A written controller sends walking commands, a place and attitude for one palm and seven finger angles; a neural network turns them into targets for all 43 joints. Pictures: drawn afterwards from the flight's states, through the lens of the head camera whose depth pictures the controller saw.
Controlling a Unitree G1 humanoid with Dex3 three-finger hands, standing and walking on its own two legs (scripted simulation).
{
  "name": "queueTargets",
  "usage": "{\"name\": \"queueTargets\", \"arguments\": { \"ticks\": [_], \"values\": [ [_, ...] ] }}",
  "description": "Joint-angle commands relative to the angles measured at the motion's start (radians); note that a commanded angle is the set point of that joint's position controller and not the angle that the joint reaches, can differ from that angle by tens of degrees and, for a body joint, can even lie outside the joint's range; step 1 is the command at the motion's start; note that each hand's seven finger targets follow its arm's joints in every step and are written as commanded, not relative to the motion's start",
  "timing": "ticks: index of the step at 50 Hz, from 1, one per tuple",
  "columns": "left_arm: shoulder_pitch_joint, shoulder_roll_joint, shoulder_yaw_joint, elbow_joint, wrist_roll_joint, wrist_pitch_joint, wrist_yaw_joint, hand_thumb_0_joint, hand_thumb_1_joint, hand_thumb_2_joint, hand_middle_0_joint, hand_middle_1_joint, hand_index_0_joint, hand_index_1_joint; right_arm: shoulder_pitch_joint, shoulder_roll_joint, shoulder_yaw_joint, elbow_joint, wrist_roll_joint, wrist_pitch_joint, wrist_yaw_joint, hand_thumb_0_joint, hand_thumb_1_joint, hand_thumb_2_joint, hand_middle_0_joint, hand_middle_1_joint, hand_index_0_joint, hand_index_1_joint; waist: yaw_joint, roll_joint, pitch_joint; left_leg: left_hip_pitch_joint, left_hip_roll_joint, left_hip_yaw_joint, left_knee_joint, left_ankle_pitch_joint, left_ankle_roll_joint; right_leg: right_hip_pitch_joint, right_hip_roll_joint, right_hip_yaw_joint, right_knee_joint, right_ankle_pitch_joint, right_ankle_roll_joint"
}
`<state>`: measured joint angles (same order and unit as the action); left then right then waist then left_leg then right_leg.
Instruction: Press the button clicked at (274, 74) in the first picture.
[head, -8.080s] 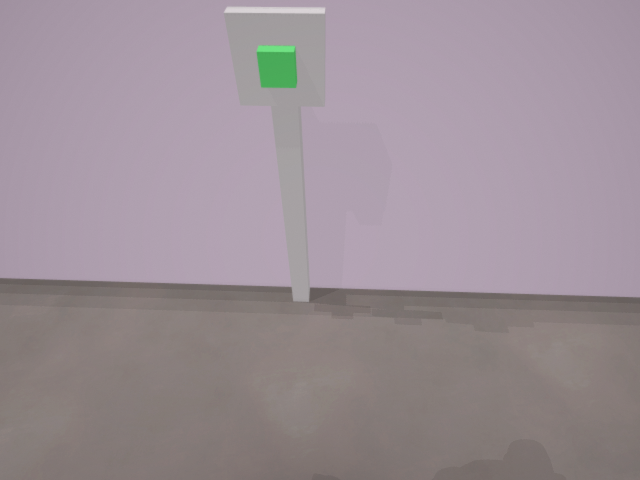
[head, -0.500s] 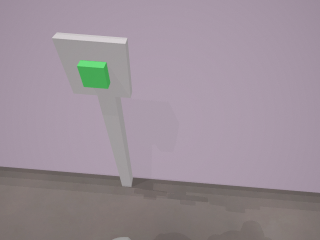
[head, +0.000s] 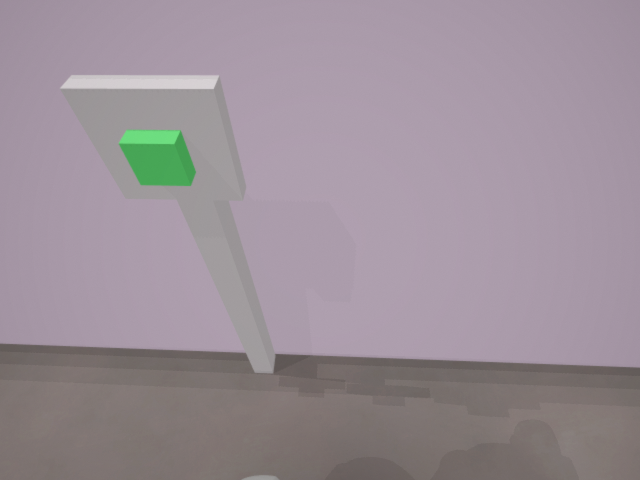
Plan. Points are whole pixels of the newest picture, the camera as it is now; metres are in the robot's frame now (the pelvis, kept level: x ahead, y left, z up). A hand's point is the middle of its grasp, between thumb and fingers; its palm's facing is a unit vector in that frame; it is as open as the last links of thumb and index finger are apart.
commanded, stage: come to a stop and stand still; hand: left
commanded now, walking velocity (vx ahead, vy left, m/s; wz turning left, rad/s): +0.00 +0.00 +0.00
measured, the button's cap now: (160, 156) +0.46 +0.25 +0.15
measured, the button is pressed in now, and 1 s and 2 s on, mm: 0 0 0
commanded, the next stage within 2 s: look again from close up in 0.48 s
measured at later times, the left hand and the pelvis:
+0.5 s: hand out of the picture +0.00 +0.21 -0.16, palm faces +0.00 -0.98 -0.22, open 7.3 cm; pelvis -0.04 +0.03 +0.01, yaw +0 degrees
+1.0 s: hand out of the picture -0.01 +0.20 -0.17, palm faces +0.01 -0.99 -0.14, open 7.3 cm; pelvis +0.01 +0.05 +0.01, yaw -1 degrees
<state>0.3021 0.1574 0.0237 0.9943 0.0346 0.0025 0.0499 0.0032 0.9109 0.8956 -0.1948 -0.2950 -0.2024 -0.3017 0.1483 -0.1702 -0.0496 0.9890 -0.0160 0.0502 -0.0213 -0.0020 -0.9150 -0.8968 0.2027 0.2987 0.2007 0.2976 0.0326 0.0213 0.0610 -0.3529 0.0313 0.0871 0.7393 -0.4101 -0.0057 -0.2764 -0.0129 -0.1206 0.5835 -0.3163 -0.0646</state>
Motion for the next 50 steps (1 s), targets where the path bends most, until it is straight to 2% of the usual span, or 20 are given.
{"name": "queueTargets", "arguments": {
  "ticks": [1,2,3,5,6,7,8,9,10,11,14,16,18,21,25,30,37,44,46,50],
  "values": [
    [0.082,0.192,0.037,-0.103,-0.003,-0.048,0.024,0.000,0.900,0.900,-0.200,-0.300,-0.200,-0.300,-0.009,-0.041,-0.010,-0.143,0.015,-0.038,0.021,0.000,-0.900,-0.900,0.200,0.300,0.200,0.300,-0.011,-0.030,-0.209,-0.119,-0.022,-0.054,0.138,-0.027,0.012,0.305,-0.284,0.264,-0.089,0.978,-0.121],
    [0.069,0.193,0.035,-0.110,0.000,-0.044,0.023,0.000,0.900,0.900,-0.200,-0.300,-0.200,-0.300,-0.003,-0.027,-0.002,-0.144,0.016,-0.036,0.019,0.000,-0.900,-0.900,0.200,0.300,0.200,0.300,-0.016,-0.054,-0.183,-0.077,-0.022,-0.051,0.079,-0.027,0.013,0.248,-0.275,0.249,-0.110,0.845,-0.129],
    [0.040,0.185,0.028,-0.117,0.000,-0.038,0.021,0.000,0.900,0.900,-0.200,-0.300,-0.200,-0.300,0.018,-0.023,0.004,-0.140,0.017,-0.033,0.017,0.000,-0.900,-0.900,0.200,0.300,0.200,0.300,-0.026,-0.114,-0.146,-0.030,-0.029,-0.042,0.023,-0.019,0.012,0.183,-0.255,0.222,-0.143,0.692,-0.122],
    [-0.016,0.179,0.017,-0.121,-0.006,-0.027,0.016,0.000,0.900,0.900,-0.200,-0.300,-0.200,-0.300,0.090,-0.038,0.008,-0.114,0.012,-0.031,0.015,0.000,-0.900,-0.900,0.200,0.300,0.200,0.300,-0.056,-0.151,-0.068,0.100,-0.029,-0.029,-0.127,0.051,0.012,0.015,-0.213,0.201,-0.202,0.314,-0.082],
    [-0.045,0.180,0.016,-0.121,-0.010,-0.023,0.011,0.000,0.900,0.900,-0.200,-0.300,-0.200,-0.300,0.132,-0.049,0.010,-0.096,0.008,-0.035,0.018,0.000,-0.900,-0.900,0.200,0.300,0.200,0.300,-0.070,-0.128,-0.039,0.154,-0.023,-0.028,-0.220,0.110,0.016,-0.042,-0.188,0.178,-0.202,0.155,-0.049],
    [-0.052,0.162,0.012,-0.123,-0.018,-0.018,0.006,0.000,0.900,0.900,-0.200,-0.300,-0.200,-0.300,0.154,-0.069,0.012,-0.084,0.004,-0.040,0.018,0.000,-0.900,-0.900,0.200,0.300,0.200,0.300,-0.070,-0.062,-0.008,0.179,0.005,-0.064,-0.280,0.132,0.026,-0.098,-0.156,0.174,-0.194,0.004,-0.017],
    [-0.047,0.140,0.008,-0.125,-0.023,-0.012,0.001,0.000,0.900,0.900,-0.200,-0.300,-0.200,-0.300,0.149,-0.102,0.012,-0.086,-0.004,-0.045,0.018,0.000,-0.900,-0.900,0.200,0.300,0.200,0.300,-0.053,0.044,0.029,0.122,0.076,-0.158,-0.338,0.125,0.059,-0.119,-0.108,0.157,-0.195,-0.109,0.014],
    [-0.038,0.132,0.011,-0.133,-0.023,-0.013,-0.002,0.000,0.900,0.900,-0.200,-0.300,-0.200,-0.300,0.142,-0.135,0.014,-0.097,-0.012,-0.050,0.016,0.000,-0.900,-0.900,0.200,0.300,0.200,0.300,-0.038,0.074,0.028,0.036,0.126,-0.211,-0.376,0.097,0.087,-0.056,-0.071,0.141,-0.185,-0.074,0.031],
    [-0.052,0.136,0.010,-0.123,-0.019,-0.005,-0.003,0.000,0.900,0.900,-0.200,-0.300,-0.200,-0.300,0.126,-0.120,0.019,-0.093,-0.012,-0.053,0.016,0.000,-0.900,-0.900,0.200,0.300,0.200,0.300,-0.034,0.125,0.033,-0.037,0.117,-0.246,-0.433,0.012,0.086,0.014,-0.057,0.110,-0.151,-0.067,0.029],
    [-0.039,0.132,0.006,-0.114,-0.018,-0.004,-0.006,0.000,0.900,0.900,-0.200,-0.300,-0.200,-0.300,0.112,-0.123,0.022,-0.091,-0.012,-0.056,0.015,0.000,-0.900,-0.900,0.200,0.300,0.200,0.300,-0.015,0.139,0.031,-0.066,0.116,-0.252,-0.456,-0.009,0.086,0.055,-0.051,0.107,-0.138,-0.029,0.030],
    [-0.015,0.134,0.001,-0.087,-0.020,-0.008,-0.015,0.000,0.900,0.900,-0.200,-0.300,-0.200,-0.300,0.119,-0.121,0.031,-0.081,-0.011,-0.056,0.012,0.000,-0.900,-0.900,0.200,0.300,0.200,0.300,-0.009,0.040,0.028,-0.079,0.083,-0.210,-0.472,-0.086,0.069,0.096,-0.069,0.132,-0.181,-0.048,0.020],
    [-0.015,0.139,0.001,-0.082,-0.019,-0.011,-0.016,0.000,0.900,0.900,-0.200,-0.300,-0.200,-0.300,0.143,-0.116,0.033,-0.065,-0.012,-0.054,0.013,0.000,-0.900,-0.900,0.200,0.300,0.200,0.300,-0.016,-0.017,0.022,-0.058,0.072,-0.190,-0.460,-0.065,0.065,0.089,-0.084,0.145,-0.212,-0.091,0.016],
    [-0.017,0.139,0.000,-0.077,-0.020,-0.012,-0.017,0.000,0.900,0.900,-0.200,-0.300,-0.200,-0.300,0.165,-0.116,0.036,-0.049,-0.012,-0.052,0.012,0.000,-0.900,-0.900,0.200,0.300,0.200,0.300,-0.023,-0.045,0.035,-0.048,0.057,-0.172,-0.440,-0.074,0.061,0.051,-0.096,0.169,-0.240,-0.170,0.012],
    [-0.010,0.138,0.001,-0.067,-0.022,-0.015,-0.017,0.000,0.900,0.900,-0.200,-0.300,-0.200,-0.300,0.200,-0.107,0.041,-0.021,-0.013,-0.053,0.012,0.000,-0.900,-0.900,0.200,0.300,0.200,0.300,-0.033,-0.042,0.016,-0.015,0.052,-0.163,-0.424,-0.028,0.061,0.037,-0.102,0.178,-0.244,-0.170,0.005],
    [0.008,0.126,-0.006,-0.041,-0.023,-0.018,-0.018,0.000,0.900,0.900,-0.200,-0.300,-0.200,-0.300,0.216,-0.093,0.047,0.007,-0.009,-0.057,0.011,0.000,-0.900,-0.900,0.200,0.300,0.200,0.300,-0.034,-0.032,0.039,-0.024,0.047,-0.161,-0.418,-0.035,0.059,0.021,-0.104,0.186,-0.247,-0.179,0.003],
    [0.040,0.102,-0.014,-0.001,-0.024,-0.023,-0.017,0.000,0.900,0.900,-0.200,-0.300,-0.200,-0.300,0.230,-0.083,0.051,0.038,-0.005,-0.064,0.006,0.000,-0.900,-0.900,0.200,0.300,0.200,0.300,-0.033,-0.003,0.026,-0.007,0.059,-0.174,-0.431,-0.017,0.065,0.040,-0.097,0.172,-0.226,-0.102,0.005],
    [0.069,0.074,-0.027,0.058,-0.023,-0.030,-0.012,0.000,0.900,0.900,-0.200,-0.300,-0.200,-0.300,0.225,-0.073,0.056,0.079,0.005,-0.079,-0.003,0.000,-0.900,-0.900,0.200,0.300,0.200,0.300,-0.031,0.003,0.008,0.057,0.076,-0.167,-0.421,0.154,0.068,0.085,-0.092,0.143,-0.192,0.090,0.013],
    [0.081,0.063,-0.030,0.092,-0.022,-0.033,-0.007,0.000,0.900,0.900,-0.200,-0.300,-0.200,-0.300,0.210,-0.063,0.056,0.104,0.008,-0.086,-0.012,0.000,-0.900,-0.900,0.200,0.300,0.200,0.300,-0.032,-0.024,-0.012,0.132,0.076,-0.144,-0.392,0.298,0.068,0.100,-0.101,0.138,-0.183,0.190,0.019],
    [0.076,0.061,-0.031,0.096,-0.021,-0.030,-0.006,0.000,0.900,0.900,-0.200,-0.300,-0.200,-0.300,0.209,-0.064,0.056,0.113,0.008,-0.085,-0.014,0.000,-0.900,-0.900,0.200,0.300,0.200,0.300,-0.033,-0.031,0.007,0.133,0.078,-0.147,-0.390,0.328,0.069,0.099,-0.097,0.133,-0.180,0.201,0.020],
    [0.068,0.060,-0.029,0.100,-0.023,-0.025,-0.005,0.000,0.900,0.900,-0.200,-0.300,-0.200,-0.300,0.199,-0.066,0.057,0.116,0.006,-0.088,-0.017,0.000,-0.900,-0.900,0.200,0.300,0.200,0.300,-0.030,-0.006,0.013,0.150,0.078,-0.148,-0.395,0.381,0.070,0.105,-0.097,0.125,-0.171,0.210,0.023]
  ]
}}
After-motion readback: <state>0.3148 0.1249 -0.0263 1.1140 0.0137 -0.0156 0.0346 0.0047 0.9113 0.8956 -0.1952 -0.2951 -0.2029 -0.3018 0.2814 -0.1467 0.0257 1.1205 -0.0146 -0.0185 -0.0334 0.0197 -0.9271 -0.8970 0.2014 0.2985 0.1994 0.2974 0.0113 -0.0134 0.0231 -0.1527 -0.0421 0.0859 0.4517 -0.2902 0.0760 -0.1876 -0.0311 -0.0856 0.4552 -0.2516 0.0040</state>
